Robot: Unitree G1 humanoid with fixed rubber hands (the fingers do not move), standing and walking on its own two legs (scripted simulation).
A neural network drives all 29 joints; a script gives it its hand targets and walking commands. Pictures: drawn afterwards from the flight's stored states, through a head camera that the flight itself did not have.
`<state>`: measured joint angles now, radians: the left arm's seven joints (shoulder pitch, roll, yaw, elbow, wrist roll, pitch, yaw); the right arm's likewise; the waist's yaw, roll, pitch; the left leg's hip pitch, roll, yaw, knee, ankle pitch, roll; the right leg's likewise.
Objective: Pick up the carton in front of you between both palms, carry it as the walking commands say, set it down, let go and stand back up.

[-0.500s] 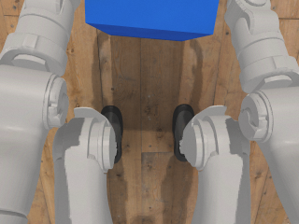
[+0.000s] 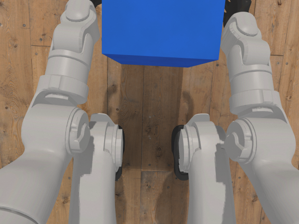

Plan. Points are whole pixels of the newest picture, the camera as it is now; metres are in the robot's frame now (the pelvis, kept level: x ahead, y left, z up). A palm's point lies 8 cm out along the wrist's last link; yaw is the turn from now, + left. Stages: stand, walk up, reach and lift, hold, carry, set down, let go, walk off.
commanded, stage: reach and lift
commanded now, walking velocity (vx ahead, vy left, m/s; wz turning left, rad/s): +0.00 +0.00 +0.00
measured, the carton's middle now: (159, 19) +0.55 -0.01 -0.19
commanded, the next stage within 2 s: none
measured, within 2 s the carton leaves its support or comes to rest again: neither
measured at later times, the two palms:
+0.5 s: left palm out of the picture +0.50 +0.15 +0.07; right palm out of the picture +0.49 -0.15 +0.06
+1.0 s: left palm out of the picture +0.45 +0.15 +0.23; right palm out of the picture +0.44 -0.15 +0.23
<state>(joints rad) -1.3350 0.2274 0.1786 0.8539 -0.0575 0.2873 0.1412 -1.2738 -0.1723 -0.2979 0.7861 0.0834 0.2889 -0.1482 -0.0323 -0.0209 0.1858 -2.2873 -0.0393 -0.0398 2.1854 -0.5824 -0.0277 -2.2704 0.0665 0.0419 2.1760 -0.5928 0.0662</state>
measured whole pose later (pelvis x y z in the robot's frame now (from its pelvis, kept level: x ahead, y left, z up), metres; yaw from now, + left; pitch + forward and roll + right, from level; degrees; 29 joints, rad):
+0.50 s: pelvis -0.01 +0.00 +0.12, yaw +1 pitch +43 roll -1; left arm -1.13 0.02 0.48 0.71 0.26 0.41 0.02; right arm -1.07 0.02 -0.52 0.62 -0.23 0.43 -0.03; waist -0.02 0.01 -0.14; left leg -2.03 -0.05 -0.05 1.74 -0.46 -0.03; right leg -2.02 0.05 0.05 1.74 -0.47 0.05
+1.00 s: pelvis +0.04 +0.00 +0.26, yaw +1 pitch +32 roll +0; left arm -0.71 -0.10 0.42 0.60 0.24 0.39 0.02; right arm -0.67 0.10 -0.44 0.56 -0.23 0.40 -0.01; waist -0.02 0.00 -0.23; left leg -1.41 -0.04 -0.05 1.30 -0.45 -0.02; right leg -1.41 0.03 0.05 1.30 -0.46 0.03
